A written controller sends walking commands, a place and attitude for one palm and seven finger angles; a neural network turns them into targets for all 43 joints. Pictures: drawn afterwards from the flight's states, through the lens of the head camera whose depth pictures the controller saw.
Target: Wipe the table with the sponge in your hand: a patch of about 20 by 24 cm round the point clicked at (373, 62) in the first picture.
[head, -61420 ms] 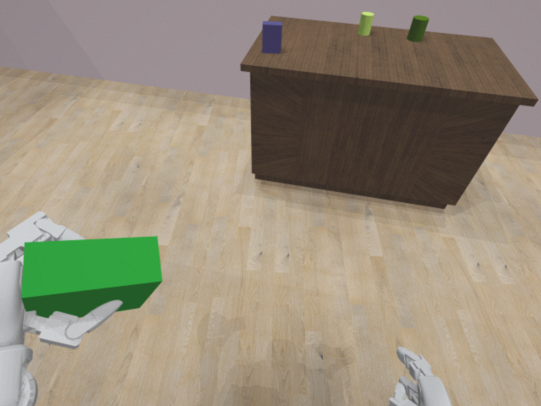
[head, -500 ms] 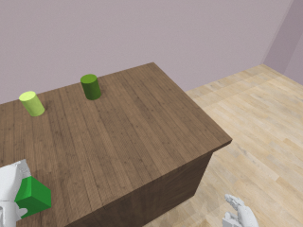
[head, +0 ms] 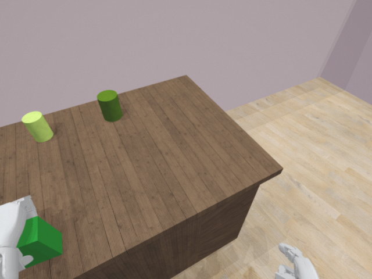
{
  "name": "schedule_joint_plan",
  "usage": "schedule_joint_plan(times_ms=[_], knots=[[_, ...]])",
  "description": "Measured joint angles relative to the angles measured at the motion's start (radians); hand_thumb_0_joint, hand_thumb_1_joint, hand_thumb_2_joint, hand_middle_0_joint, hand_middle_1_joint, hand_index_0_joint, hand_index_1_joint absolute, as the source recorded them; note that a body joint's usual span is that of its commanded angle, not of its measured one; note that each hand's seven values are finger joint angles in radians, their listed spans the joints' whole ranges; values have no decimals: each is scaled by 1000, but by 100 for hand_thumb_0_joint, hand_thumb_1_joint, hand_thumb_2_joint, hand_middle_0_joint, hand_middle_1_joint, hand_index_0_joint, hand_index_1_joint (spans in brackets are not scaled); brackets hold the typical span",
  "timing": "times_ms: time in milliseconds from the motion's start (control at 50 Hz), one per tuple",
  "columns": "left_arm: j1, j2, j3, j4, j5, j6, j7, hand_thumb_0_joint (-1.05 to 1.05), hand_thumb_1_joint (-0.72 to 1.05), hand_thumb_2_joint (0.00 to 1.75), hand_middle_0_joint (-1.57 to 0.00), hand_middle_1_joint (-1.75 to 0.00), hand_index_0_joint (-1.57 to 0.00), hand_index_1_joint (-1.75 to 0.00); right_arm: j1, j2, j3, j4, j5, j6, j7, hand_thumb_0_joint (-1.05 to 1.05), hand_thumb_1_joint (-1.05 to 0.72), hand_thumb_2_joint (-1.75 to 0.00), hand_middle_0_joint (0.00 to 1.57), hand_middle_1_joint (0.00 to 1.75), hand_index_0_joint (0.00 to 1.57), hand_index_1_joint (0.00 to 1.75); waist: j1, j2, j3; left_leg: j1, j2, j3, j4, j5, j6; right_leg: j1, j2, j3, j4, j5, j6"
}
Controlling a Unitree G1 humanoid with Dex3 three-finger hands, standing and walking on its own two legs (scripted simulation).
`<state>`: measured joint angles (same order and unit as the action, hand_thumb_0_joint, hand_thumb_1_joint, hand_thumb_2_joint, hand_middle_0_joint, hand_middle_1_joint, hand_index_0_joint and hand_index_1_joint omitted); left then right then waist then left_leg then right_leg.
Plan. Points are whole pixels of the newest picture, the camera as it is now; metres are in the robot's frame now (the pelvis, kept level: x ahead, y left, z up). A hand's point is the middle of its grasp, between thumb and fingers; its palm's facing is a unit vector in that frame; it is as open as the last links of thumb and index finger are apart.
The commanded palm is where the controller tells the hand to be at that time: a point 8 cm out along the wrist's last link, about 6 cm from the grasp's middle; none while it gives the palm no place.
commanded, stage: wipe back along the first lane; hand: left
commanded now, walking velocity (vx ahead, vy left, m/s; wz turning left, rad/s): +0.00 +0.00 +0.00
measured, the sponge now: (23, 251) +0.16 +0.38 -0.03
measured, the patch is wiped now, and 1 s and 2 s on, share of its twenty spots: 1.00 1.00 1.00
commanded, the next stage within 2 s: lift the sponge slowly off the table in 0.08 s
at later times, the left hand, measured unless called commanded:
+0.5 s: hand (14, 238) +0.16 +0.37 +0.03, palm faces -0.02 -0.06 -1.00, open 9.2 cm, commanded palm +0.12 +0.35 +0.07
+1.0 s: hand (15, 246) +0.15 +0.35 +0.04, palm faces -0.01 -0.11 -0.99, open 9.2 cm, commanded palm +0.12 +0.34 +0.11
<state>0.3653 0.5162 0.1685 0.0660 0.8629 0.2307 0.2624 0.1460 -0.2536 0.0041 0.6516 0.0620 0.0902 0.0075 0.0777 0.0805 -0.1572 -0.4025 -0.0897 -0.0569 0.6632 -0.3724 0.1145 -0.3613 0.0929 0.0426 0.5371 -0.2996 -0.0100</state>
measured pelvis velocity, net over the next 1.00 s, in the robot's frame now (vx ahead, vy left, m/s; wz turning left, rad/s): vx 0.00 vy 0.00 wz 0.03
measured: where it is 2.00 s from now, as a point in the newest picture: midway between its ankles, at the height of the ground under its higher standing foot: outside the picture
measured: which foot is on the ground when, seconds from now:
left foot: down 0.00-1.00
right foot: down 0.00-1.00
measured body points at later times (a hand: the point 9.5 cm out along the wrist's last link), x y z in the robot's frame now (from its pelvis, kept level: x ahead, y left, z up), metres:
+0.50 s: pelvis +0.01 +0.00 +0.00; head +0.00 -0.01 +0.45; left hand +0.16 +0.36 +0.09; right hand +0.21 -0.22 -0.09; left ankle -0.03 +0.04 -0.73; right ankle -0.02 -0.13 -0.72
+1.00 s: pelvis +0.00 +0.00 +0.00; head +0.00 -0.01 +0.45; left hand +0.15 +0.35 +0.10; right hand +0.24 -0.19 -0.08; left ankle -0.03 +0.04 -0.73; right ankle -0.02 -0.13 -0.72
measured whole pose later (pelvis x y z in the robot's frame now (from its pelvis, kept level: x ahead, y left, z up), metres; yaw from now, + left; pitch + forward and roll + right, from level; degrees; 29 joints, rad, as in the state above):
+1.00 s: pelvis +0.00 +0.00 +0.00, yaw +2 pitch +3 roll -4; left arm 0.40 0.50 0.10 -0.10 0.86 0.28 0.17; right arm 0.09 -0.23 0.02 0.65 0.04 0.08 -0.01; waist 0.13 0.09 -0.10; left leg -0.30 -0.11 -0.08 0.61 -0.36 0.12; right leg -0.25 0.08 0.02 0.48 -0.29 -0.02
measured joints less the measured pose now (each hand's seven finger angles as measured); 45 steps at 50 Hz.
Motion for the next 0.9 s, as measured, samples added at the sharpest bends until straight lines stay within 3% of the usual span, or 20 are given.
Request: schedule_joint_plan(times_ms=[280,580,720,900], knots=[[22,-2,4,-19,-2,7,3,0,-46,104,-74,-153,-83,-156,-12,0,0,-13,0,-1,4,1,-90,-90,20,30,20,30,-4,3,-3,1,2,-2,3,-6,-1,3,2,-2,1,-4,-1],[64,7,-8,-88,-10,20,-40,0,-46,103,-76,-152,-84,-154,-18,1,1,-19,-8,-1,-1,1,-91,-90,20,30,20,30,4,1,10,43,-3,-10,-14,-7,3,49,-4,-8,-23,-6,-1],[102,1,-30,-150,-8,16,-53,1,-47,103,-77,-150,-85,-152,-26,2,-1,-25,-16,-6,0,1,-90,-90,20,30,20,30,19,9,26,56,-8,-16,-17,-4,7,66,-7,-13,-30,-4,-3],[55,-17,-55,-151,3,33,-64,0,-48,103,-79,-147,-87,-149,-46,12,10,-9,-22,-7,-11,1,-90,-90,20,30,20,30,45,9,46,77,-15,-24,-30,8,6,87,-15,-22,-37,0,-7]])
